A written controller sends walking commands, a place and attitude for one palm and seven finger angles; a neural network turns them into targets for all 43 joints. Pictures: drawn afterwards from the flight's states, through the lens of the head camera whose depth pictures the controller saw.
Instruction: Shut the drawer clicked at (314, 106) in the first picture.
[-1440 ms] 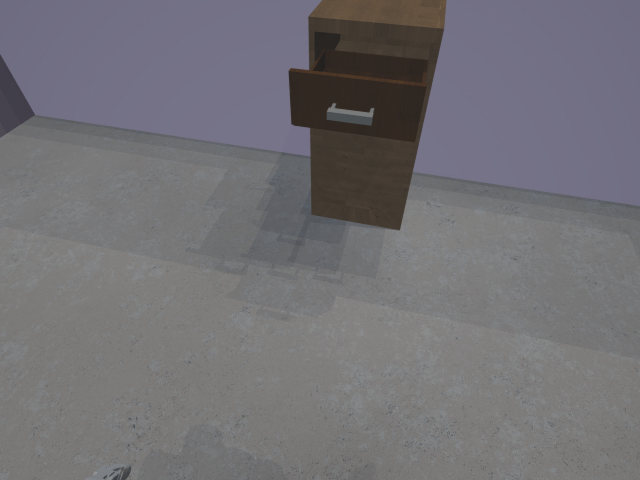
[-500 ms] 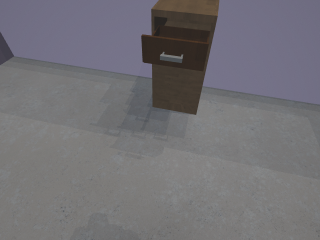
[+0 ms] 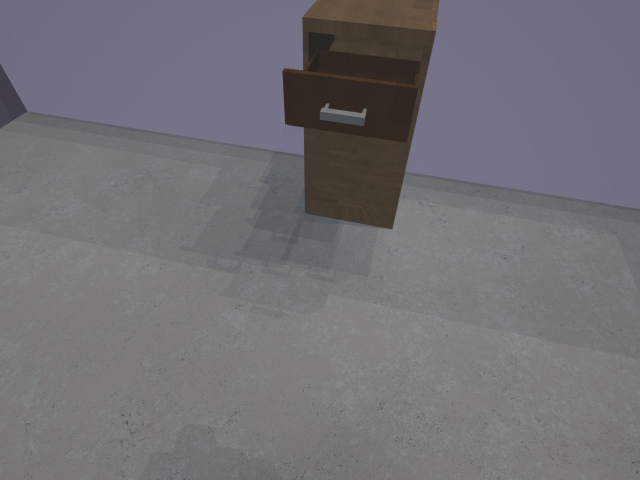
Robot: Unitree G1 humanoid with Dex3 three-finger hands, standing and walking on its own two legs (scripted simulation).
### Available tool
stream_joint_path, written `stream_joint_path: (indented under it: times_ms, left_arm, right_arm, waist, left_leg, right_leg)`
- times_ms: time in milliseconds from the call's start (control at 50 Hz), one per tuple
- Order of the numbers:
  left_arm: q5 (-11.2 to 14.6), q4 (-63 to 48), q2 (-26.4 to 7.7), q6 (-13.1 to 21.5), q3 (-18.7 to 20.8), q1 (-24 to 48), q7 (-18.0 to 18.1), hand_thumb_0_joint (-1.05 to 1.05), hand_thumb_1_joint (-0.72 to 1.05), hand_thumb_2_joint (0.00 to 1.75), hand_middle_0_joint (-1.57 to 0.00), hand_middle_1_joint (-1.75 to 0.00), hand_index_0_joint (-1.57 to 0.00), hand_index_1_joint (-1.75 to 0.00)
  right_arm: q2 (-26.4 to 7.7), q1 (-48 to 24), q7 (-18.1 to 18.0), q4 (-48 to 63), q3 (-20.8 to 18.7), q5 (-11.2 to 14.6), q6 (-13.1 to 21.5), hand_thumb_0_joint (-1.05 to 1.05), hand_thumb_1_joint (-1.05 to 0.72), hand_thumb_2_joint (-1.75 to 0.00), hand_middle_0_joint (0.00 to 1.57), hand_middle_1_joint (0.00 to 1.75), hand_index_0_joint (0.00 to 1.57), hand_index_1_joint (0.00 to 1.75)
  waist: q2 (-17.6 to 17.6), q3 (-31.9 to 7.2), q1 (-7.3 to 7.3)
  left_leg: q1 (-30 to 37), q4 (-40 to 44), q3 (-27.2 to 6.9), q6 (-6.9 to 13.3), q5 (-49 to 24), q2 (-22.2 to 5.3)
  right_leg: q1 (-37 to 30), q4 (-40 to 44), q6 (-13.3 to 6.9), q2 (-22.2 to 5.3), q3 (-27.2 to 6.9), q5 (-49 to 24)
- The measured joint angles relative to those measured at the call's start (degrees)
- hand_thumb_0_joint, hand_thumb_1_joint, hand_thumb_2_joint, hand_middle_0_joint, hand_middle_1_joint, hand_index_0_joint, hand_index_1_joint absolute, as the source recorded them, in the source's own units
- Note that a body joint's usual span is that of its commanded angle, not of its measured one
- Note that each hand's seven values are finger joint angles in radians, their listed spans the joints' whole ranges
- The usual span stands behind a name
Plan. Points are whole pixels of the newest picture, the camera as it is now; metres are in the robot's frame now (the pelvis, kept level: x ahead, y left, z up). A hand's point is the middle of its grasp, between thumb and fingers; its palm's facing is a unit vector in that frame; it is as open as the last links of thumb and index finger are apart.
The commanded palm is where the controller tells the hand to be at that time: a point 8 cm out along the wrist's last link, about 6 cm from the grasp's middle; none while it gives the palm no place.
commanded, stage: walk to a spot facing it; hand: left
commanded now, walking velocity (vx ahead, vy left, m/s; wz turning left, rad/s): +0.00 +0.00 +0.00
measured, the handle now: (344, 112) +1.03 -0.01 -0.06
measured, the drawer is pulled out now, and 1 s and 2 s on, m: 0.30 0.30 0.30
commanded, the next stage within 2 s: take the last steps up to it in 1.06 s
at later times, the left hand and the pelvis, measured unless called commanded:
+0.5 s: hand out of the picture +0.06 +0.18 -0.19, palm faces -0.10 -0.98 -0.19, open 7.4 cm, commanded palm none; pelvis +0.07 -0.01 -0.02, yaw -8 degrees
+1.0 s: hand (247, 436) +0.23 +0.13 -0.20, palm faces -0.08 -0.99 -0.14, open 7.4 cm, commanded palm none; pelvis +0.28 -0.03 -0.02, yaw -11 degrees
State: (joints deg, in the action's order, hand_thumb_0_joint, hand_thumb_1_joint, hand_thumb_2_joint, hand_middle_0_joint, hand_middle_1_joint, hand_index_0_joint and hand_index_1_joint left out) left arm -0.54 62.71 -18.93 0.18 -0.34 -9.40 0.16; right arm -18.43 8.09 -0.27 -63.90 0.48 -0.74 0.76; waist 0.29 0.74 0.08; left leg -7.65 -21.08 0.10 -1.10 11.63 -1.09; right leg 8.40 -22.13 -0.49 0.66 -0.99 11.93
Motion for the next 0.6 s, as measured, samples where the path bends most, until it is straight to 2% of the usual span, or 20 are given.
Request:
stream_joint_path:
  times_ms: [180,300,400,420,480,520,540,580,600]
  left_arm:
    - [-0.07,0.10,0.67,-0.36,0.07,-0.77,0.35,0.01,0.91,0.90,-0.20,-0.29,-0.20,-0.30]
    - [-0.53,-0.26,3.45,-1.26,0.70,-6.20,-0.71,0.00,0.91,0.90,-0.20,-0.29,-0.20,-0.30]
    - [-0.53,0.02,5.98,-0.99,1.35,-11.11,-1.25,0.00,0.91,0.90,-0.20,-0.29,-0.20,-0.30]
    - [-0.56,0.19,6.41,-1.05,1.50,-11.89,-1.29,0.00,0.91,0.90,-0.20,-0.29,-0.20,-0.30]
    - [-0.70,0.51,7.85,-1.42,1.78,-12.63,-1.41,0.01,0.91,0.90,-0.20,-0.29,-0.20,-0.30]
    - [-0.64,0.15,8.63,-1.14,2.04,-11.69,-1.61,0.01,0.91,0.90,-0.20,-0.29,-0.20,-0.30]
    - [-0.61,-0.39,8.94,-0.72,2.22,-11.03,-1.77,0.01,0.91,0.90,-0.20,-0.29,-0.20,-0.30]
    - [-0.71,-2.04,8.87,1.16,2.61,-9.90,-1.87,0.01,0.91,0.90,-0.20,-0.29,-0.20,-0.30]
    - [-0.59,-2.55,8.79,2.27,2.85,-9.37,-1.50,0.01,0.91,0.90,-0.20,-0.29,-0.20,-0.30]
  right_arm:
    - [0.59,0.47,-0.14,-0.16,0.04,-0.30,-0.29,0.01,-0.91,-0.90,0.20,0.30,0.20,0.30]
    - [3.31,5.09,0.36,0.19,-0.35,-0.88,-0.58,0.01,-0.91,-0.90,0.20,0.30,0.20,0.30]
    - [5.84,9.49,0.26,0.39,-0.90,-0.79,0.46,0.01,-0.91,-0.90,0.20,0.30,0.20,0.30]
    - [6.36,10.38,0.20,0.44,-1.08,-0.77,0.75,0.01,-0.91,-0.90,0.20,0.30,0.20,0.30]
    - [7.59,12.65,-0.18,0.51,-1.65,-0.80,1.97,0.01,-0.91,-0.90,0.20,0.30,0.20,0.30]
    - [8.08,14.17,-0.42,0.21,-1.80,-1.01,2.48,0.01,-0.91,-0.90,0.20,0.30,0.20,0.30]
    - [8.17,14.92,-0.48,-0.15,-1.79,-1.09,2.46,0.01,-0.91,-0.90,0.20,0.30,0.20,0.30]
    - [8.58,16.44,-0.32,-1.33,-1.68,-0.73,2.05,0.01,-0.91,-0.90,0.20,0.30,0.20,0.30]
    - [8.88,16.63,-0.12,-2.26,-1.59,-0.50,1.44,0.01,-0.91,-0.90,0.20,0.30,0.20,0.30]
  waist:
    - [-0.04,-0.45,0.24]
    - [0.06,-2.68,0.81]
    - [0.83,-2.41,0.69]
    - [1.15,-2.39,0.66]
    - [1.23,-1.24,0.09]
    - [0.43,0.03,-0.76]
    - [-0.24,0.70,-0.97]
    - [-1.09,1.73,-0.79]
    - [-1.24,2.07,-0.42]
  left_leg:
    - [-0.12,-0.71,0.35,-0.10,0.53,-0.21]
    - [-1.40,-6.96,1.89,0.58,7.93,-0.91]
    - [-1.37,-11.45,3.70,0.34,10.65,-1.26]
    - [-0.98,-11.72,4.42,0.30,11.65,-1.22]
    - [1.79,-10.06,6.84,-0.11,12.79,-1.57]
    - [3.78,-8.61,7.54,-0.70,13.14,-2.29]
    - [4.47,-8.65,7.65,-1.18,13.68,-2.93]
    - [2.78,-14.90,7.41,-0.65,16.10,-4.60]
    - [0.03,-22.15,6.26,0.20,16.86,-5.03]
  right_leg:
    - [0.24,-0.61,-0.02,0.21,-0.33,0.35]
    - [1.77,-5.80,-0.84,1.03,-1.83,5.21]
    - [3.54,-12.75,-1.49,1.52,-3.53,10.07]
    - [4.49,-15.10,-1.90,1.27,-3.27,11.14]
    - [9.22,-24.01,-1.91,-0.11,0.32,14.81]
    - [11.55,-24.50,-2.01,-0.97,2.80,15.89]
    - [11.77,-21.84,-2.14,-1.23,4.04,14.51]
    - [10.81,-17.16,-2.71,-1.09,5.86,6.28]
    - [10.45,-18.13,-3.06,-0.73,6.47,6.25]
